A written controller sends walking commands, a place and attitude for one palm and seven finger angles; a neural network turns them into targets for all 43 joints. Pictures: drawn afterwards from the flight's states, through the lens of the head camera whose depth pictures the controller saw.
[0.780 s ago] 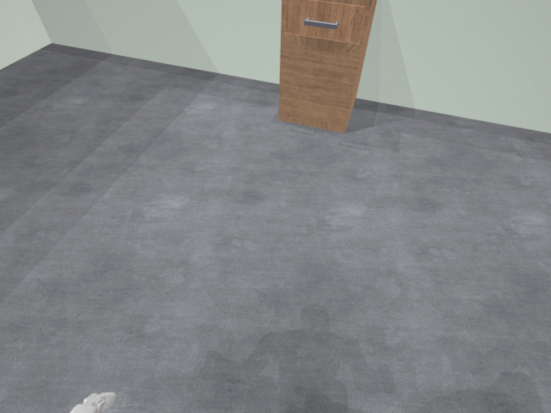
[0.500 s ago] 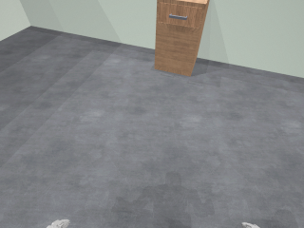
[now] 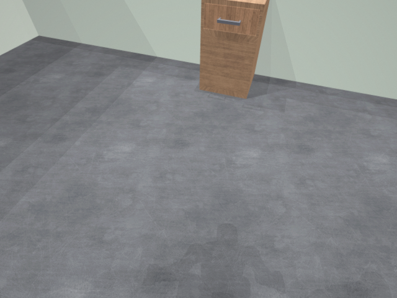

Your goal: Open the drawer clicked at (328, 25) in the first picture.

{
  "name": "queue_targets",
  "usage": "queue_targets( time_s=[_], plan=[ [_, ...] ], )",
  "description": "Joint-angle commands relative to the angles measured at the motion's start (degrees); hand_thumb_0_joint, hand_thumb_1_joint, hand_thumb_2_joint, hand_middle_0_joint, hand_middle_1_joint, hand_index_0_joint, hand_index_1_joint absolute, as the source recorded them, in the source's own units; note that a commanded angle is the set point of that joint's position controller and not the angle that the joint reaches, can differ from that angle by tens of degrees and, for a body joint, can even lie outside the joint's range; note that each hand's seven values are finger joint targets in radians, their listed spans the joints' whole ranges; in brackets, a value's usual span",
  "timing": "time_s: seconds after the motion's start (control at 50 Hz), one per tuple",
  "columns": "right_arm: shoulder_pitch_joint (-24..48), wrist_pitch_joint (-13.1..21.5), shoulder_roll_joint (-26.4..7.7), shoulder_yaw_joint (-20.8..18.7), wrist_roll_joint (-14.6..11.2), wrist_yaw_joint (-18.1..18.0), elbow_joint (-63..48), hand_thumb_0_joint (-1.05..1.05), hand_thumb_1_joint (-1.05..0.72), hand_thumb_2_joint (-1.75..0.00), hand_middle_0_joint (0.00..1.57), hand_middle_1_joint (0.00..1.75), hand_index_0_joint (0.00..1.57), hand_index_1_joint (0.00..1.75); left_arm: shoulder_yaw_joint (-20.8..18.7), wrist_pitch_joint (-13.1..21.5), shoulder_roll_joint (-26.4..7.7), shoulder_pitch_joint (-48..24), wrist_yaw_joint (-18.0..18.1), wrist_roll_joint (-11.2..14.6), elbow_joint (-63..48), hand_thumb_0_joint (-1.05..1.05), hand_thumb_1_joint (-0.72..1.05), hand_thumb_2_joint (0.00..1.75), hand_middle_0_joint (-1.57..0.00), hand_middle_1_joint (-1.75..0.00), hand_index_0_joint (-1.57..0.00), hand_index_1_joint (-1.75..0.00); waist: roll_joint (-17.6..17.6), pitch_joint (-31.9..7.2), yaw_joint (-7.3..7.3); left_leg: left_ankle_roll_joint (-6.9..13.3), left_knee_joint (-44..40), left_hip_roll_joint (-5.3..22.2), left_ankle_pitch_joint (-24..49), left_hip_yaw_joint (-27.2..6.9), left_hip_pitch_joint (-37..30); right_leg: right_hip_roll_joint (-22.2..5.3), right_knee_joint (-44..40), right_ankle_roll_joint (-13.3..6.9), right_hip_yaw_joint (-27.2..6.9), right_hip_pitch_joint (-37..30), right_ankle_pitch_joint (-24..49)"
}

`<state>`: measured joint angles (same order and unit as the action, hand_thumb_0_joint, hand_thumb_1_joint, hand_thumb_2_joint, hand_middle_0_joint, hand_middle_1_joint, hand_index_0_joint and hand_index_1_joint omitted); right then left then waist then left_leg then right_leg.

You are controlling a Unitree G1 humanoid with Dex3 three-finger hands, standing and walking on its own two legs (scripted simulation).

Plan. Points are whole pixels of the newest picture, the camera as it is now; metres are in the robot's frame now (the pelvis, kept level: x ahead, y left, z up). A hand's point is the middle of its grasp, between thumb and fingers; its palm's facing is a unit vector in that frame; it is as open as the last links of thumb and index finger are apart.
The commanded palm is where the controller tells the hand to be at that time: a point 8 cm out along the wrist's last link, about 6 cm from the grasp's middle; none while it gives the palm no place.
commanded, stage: stand and wait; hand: left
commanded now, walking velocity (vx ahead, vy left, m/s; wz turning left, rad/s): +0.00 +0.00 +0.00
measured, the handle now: (229, 21) +1.86 -0.11 -0.15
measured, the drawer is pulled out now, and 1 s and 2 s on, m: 0.00 0.00 0.00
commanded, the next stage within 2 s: look at it before walking up in 0.24 s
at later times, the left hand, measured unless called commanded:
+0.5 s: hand out of the picture +0.07 +0.24 -0.16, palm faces -0.05 -0.94 -0.33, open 7.3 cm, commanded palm none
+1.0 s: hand out of the picture +0.07 +0.25 -0.15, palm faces -0.04 -0.94 -0.34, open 7.3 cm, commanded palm none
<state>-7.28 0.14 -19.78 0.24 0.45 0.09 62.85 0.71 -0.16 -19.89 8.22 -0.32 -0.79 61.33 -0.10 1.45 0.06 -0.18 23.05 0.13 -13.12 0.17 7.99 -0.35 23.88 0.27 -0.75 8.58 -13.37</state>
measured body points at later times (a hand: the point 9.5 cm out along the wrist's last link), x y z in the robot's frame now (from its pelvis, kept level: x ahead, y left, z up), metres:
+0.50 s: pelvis -0.01 +0.00 +0.00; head +0.00 +0.00 +0.45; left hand +0.07 +0.29 -0.13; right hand +0.06 -0.30 -0.13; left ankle -0.01 +0.12 -0.74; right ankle +0.00 -0.12 -0.74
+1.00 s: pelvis +0.00 +0.00 +0.00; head +0.01 +0.00 +0.45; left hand +0.07 +0.29 -0.13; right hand +0.08 -0.30 -0.13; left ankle -0.01 +0.12 -0.74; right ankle +0.00 -0.12 -0.74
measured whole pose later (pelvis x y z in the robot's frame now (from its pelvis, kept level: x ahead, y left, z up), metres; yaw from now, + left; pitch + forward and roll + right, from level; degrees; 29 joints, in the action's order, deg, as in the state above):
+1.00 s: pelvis +0.00 +0.00 +0.00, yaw +0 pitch -1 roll +0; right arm -6.5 0.5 -19.6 0.5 0.3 0.2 63.9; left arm 0.8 0.2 -19.6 8.0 -0.2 -0.9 62.4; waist 0.0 1.9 0.2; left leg -0.4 20.6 0.4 -11.7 0.4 7.5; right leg -0.1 21.5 0.2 -1.0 8.2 -11.8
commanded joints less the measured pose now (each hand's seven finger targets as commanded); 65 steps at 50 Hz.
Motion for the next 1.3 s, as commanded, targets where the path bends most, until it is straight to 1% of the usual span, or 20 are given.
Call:
queue_targets(
  time_s=[0.0, 0.16, 0.2, 0.46, 0.58, 0.66, 0.94, 0.96, 0.98, 1.0, 1.04, 1.08, 1.1, 1.12, 1.16, 1.18, 1.2, 1.24, 1.26, 1.28],
  plan=[
    [3.6, 1.7, -11.7, -2.6, 0.1, -0.8, -3.8, 0.0, -0.9, -0.9, 0.2, 0.3, 0.2, 0.3, -2.7, 1.4, -11.7, -3.1, 1.0, 0.2, -3.5, 0.0, 0.9, 0.9, -0.2, -0.3, -0.2, -0.3, -0.2, -2.3, 0.01, 2.0, -4.4, 6.5, 6.9, -5.5, 0.1, -6.3, -4.7, -2.1, -5.7, 0.8, 6.2],
    [3.2, 1.8, -11.5, -2.6, 0.1, -0.8, -3.2, 0.0, -0.9, -0.9, 0.2, 0.3, 0.2, 0.3, -2.6, 1.5, -11.6, -3.3, 0.9, 0.2, -3.2, 0.0, 0.9, 0.9, -0.2, -0.3, -0.2, -0.3, -0.5, -2.0, -0.12, 1.8, -4.8, 6.4, 5.7, -5.6, 0.2, -6.3, -5.6, -2.0, -6.2, 1.6, 4.4],
    [3.1, 1.7, -11.4, -2.6, 0.1, -0.8, -3.2, 0.0, -0.9, -0.9, 0.2, 0.3, 0.2, 0.3, -2.7, 1.6, -11.6, -3.0, 0.9, 0.2, -3.3, 0.0, 0.9, 0.9, -0.2, -0.3, -0.2, -0.3, -1.1, -2.7, -0.16, 1.7, -4.4, 6.4, 6.5, -5.5, -0.4, -6.3, -5.7, -2.1, -6.4, 1.4, 5.3],
    [3.0, 1.9, -11.5, -2.5, 0.0, -0.8, -2.7, 0.0, -0.9, -0.9, 0.2, 0.3, 0.2, 0.3, -2.6, 1.7, -11.5, -2.7, 1.0, 0.2, -2.8, 0.0, 0.9, 0.9, -0.2, -0.3, -0.2, -0.3, 0.0, -3.8, -0.14, 1.6, -4.8, 6.8, 8.8, -5.4, -1.3, -6.3, -5.2, -2.0, -5.9, 0.0, 8.7],
    [3.3, 1.8, -11.6, -2.5, 0.0, -0.8, -2.6, 0.0, -0.9, -0.9, 0.2, 0.3, 0.2, 0.3, -2.5, 1.6, -11.4, -2.7, 0.9, 0.1, -2.5, 0.0, 0.9, 0.9, -0.2, -0.3, -0.2, -0.3, 0.6, -1.9, -0.03, 1.6, -5.6, 6.8, 7.5, -5.4, -0.7, -6.2, -5.8, -1.8, -5.8, 0.8, 7.1],
    [3.2, 1.9, -11.7, -2.5, 0.0, -0.8, -2.6, 0.0, -0.9, -0.9, 0.2, 0.3, 0.2, 0.3, -2.5, 1.5, -11.4, -2.5, 0.9, 0.2, -2.5, 0.0, 0.9, 0.9, -0.2, -0.3, -0.2, -0.3, 0.6, -2.1, -0.04, 1.7, -5.7, 6.9, 7.7, -5.6, -1.0, -6.2, -5.8, -1.8, -5.7, 0.8, 7.0],
    [3.5, 1.9, -11.7, -2.4, -0.1, -0.8, -2.6, 0.0, -0.9, -0.9, 0.2, 0.3, 0.2, 0.3, -2.6, 1.7, -11.5, -2.5, 1.0, 0.1, -2.3, 0.0, 0.9, 0.9, -0.2, -0.3, -0.2, -0.3, -0.5, -3.5, -0.07, 1.6, -5.5, 7.0, 10.3, -5.3, -2.4, -6.3, -5.6, -1.7, -5.6, -0.2, 10.0],
    [1.7, 1.4, -7.4, -1.3, 0.2, -0.7, -1.6, 0.0, -0.9, -0.9, 0.2, 0.3, 0.2, 0.3, -1.7, 1.2, -7.1, -0.4, 1.1, 0.3, -1.2, 0.0, 0.9, 0.9, -0.2, -0.3, -0.2, -0.3, -0.7, -4.6, -0.07, 1.0, -5.2, 7.0, 7.5, -4.5, -2.8, -6.2, -5.7, -1.1, -5.3, -0.5, 6.8],
    [-0.4, 0.8, -4.2, -0.7, 0.4, -0.5, -0.8, 0.0, -0.9, -0.9, 0.2, 0.3, 0.2, 0.3, -1.0, 0.5, -4.2, 1.7, 1.2, 0.1, -0.4, 0.0, 0.9, 0.9, -0.2, -0.3, -0.2, -0.3, -0.7, -4.3, -0.03, 0.5, -4.5, 6.5, 2.2, -3.6, -2.4, -5.7, -5.2, -0.8, -5.3, 0.2, 0.3],
    [-1.6, 0.4, -4.1, -0.8, 0.6, -0.4, -0.7, 0.0, -0.9, -0.9, 0.2, 0.3, 0.2, 0.3, -1.0, 0.1, -4.1, 3.2, 1.0, -0.1, -0.2, 0.0, 0.9, 0.9, -0.2, -0.3, -0.2, -0.3, -0.8, -3.1, 0.1, 0.6, -4.1, 6.2, -5.1, -3.6, -1.7, -5.2, -5.3, -1.1, -6.1, 2.1, -7.4],
    [-2.5, 0.1, -4.7, -1.2, 1.0, -0.1, -0.9, 0.0, -0.9, -0.9, 0.2, 0.3, 0.2, 0.3, -1.6, -0.3, -4.7, 3.8, 0.3, -0.5, -0.6, 0.0, 0.9, 0.9, -0.2, -0.3, -0.2, -0.3, -0.8, 1.8, 0.05, 1.1, -5.3, 5.9, -17.1, -4.1, 2.7, -4.2, -5.2, -1.9, -7.0, 5.9, -17.2],
    [-2.9, 0.0, -5.1, -1.7, 1.0, 0.0, -1.5, 0.0, -0.9, -0.9, 0.2, 0.3, 0.2, 0.3, -2.1, -0.3, -4.5, 5.4, -0.1, -0.7, -1.2, 0.0, 0.9, 0.9, -0.2, -0.3, -0.2, -0.3, 0.0, 5.5, 0.4, 1.9, -5.1, 6.3, -22.4, -4.6, 5.9, -3.4, -4.3, -2.6, -7.5, 8.5, -20.5],
    [-3.5, 0.2, -5.0, -1.9, 1.0, 0.0, -1.7, 0.0, -0.9, -0.9, 0.2, 0.3, 0.2, 0.3, -2.2, -0.2, -4.3, 6.5, -0.3, -0.7, -1.2, 0.0, 0.9, 0.9, -0.2, -0.3, -0.2, -0.3, -0.1, 6.1, 0.53, 2.2, -4.2, 6.5, -22.6, -4.6, 6.4, -3.2, -3.7, -3.0, -7.8, 8.9, -20.7],
    [-3.9, 0.4, -4.6, -1.9, 0.9, -0.1, -1.9, 0.0, -0.9, -0.9, 0.2, 0.3, 0.2, 0.3, -2.4, 0.1, -3.7, 7.5, -0.4, -0.6, -1.4, 0.0, 0.9, 0.9, -0.2, -0.3, -0.2, -0.3, -0.3, 7.1, 0.61, 2.5, -2.8, 6.4, -21.1, -4.4, 6.8, -3.2, -3.2, -3.5, -8.6, 9.2, -19.4],
    [-5.8, 1.3, -3.2, -1.9, 0.8, -0.2, -2.1, 0.0, -0.9, -0.9, 0.2, 0.3, 0.2, 0.3, -2.8, 0.8, -2.9, 9.9, -0.3, -0.5, -1.3, 0.0, 0.9, 0.9, -0.2, -0.3, -0.2, -0.3, -1.4, 5.8, 0.69, 2.8, 1.6, 6.0, -14.1, -2.8, 7.3, -4.0, -1.9, -4.9, -10.2, 6.5, -14.1],
    [-5.9, 1.7, -2.3, -1.9, 0.6, -0.3, -2.4, 0.0, -0.9, -0.9, 0.2, 0.3, 0.2, 0.3, -3.1, 1.2, -3.0, 11.7, -0.2, -0.5, -1.0, 0.0, 0.9, 0.9, -0.2, -0.3, -0.2, -0.3, -2.9, 4.6, 1.22, 2.5, 4.9, 5.3, -10.6, -1.0, 8.2, -5.1, -2.1, -5.6, -11.6, 3.8, -11.0],
    [-6.0, 2.0, -1.5, -1.9, 0.5, -0.2, -2.8, 0.0, -0.9, -0.9, 0.2, 0.3, 0.2, 0.3, -3.3, 1.5, -3.5, 13.1, 0.0, -0.4, -0.5, 0.0, 0.9, 0.9, -0.2, -0.3, -0.2, -0.3, -5.2, 3.7, 1.31, 1.9, 8.1, 4.1, -10.5, 0.7, 10.8, -6.7, -2.9, -6.6, -13.9, 0.9, -9.9],
    [-4.4, 2.4, 0.5, -2.1, 0.5, -0.2, -4.0, 0.0, -0.9, -0.9, 0.2, 0.3, 0.2, 0.3, -4.3, 2.0, -4.8, 16.7, 0.5, -0.4, 0.4, 0.0, 0.9, 0.9, -0.2, -0.3, -0.2, -0.3, -10.5, 5.5, 2.32, 0.4, 17.1, 2.2, -12.5, 5.4, 17.4, -12.7, -7.4, -10.3, -22.2, -2.7, -7.3],
    [-3.0, 2.7, 1.1, -2.1, 0.4, -0.3, -4.8, 0.0, -0.9, -0.9, 0.2, 0.3, 0.2, 0.3, -4.6, 2.4, -4.6, 18.3, 0.8, -0.4, 0.8, 0.0, 0.9, 0.9, -0.2, -0.3, -0.2, -0.3, -10.8, 6.6, 2.98, 0.2, 19.4, 2.6, -14.6, 5.4, 20.5, -14.6, -8.1, -12.1, -24.4, -4.6, -1.6],
    [-2.6, 3.2, 1.5, -2.1, 0.3, -0.3, -5.3, 0.0, -0.9, -0.9, 0.2, 0.3, 0.2, 0.3, -4.7, 2.8, -4.0, 19.1, 1.0, -0.6, 1.2, 0.0, 0.9, 0.9, -0.2, -0.3, -0.2, -0.3, -10.6, 6.2, 2.96, 0.2, 19.4, 3.4, -15.7, 4.8, 22.1, -15.4, -7.0, -13.4, -24.6, -7.2, 6.3]
  ],
)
